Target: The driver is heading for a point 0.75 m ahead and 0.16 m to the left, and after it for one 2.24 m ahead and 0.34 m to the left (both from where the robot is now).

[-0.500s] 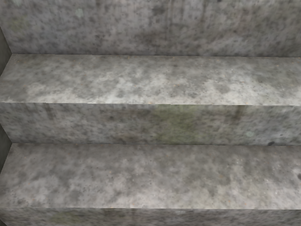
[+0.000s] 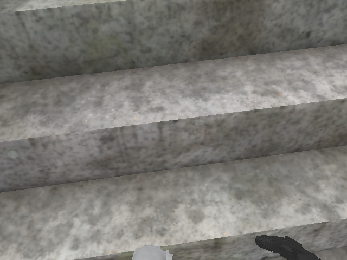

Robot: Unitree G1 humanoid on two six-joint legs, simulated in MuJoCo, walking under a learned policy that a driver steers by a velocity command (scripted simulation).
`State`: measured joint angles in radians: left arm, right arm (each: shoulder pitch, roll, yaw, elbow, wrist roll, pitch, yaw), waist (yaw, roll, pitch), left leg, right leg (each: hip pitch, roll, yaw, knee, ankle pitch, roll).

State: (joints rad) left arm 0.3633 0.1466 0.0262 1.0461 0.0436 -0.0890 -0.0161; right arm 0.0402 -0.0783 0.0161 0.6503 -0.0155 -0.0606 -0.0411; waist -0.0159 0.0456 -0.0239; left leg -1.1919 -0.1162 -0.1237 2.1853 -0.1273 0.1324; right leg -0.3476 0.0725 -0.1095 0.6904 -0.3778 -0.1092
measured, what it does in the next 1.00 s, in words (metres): climbs, turning left: left foot 0.21 m higher, then right foot 0.21 m higher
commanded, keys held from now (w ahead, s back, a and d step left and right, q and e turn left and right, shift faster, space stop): w+q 0.62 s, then w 0.16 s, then s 0.22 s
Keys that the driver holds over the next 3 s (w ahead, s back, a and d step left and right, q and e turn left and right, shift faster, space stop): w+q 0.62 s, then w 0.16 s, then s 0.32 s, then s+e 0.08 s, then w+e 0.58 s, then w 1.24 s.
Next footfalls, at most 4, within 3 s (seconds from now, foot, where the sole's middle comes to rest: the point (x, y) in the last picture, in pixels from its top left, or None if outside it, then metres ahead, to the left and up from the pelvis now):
0.24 left None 0.26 0.07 -0.54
0.66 right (210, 195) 0.54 -0.06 -0.33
1.10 left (91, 215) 0.49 0.26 -0.33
1.44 right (177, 208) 0.50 0.03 -0.33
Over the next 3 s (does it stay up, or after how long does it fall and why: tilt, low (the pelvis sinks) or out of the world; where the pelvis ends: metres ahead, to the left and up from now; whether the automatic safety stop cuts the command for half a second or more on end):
stays up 1.06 0.19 0.95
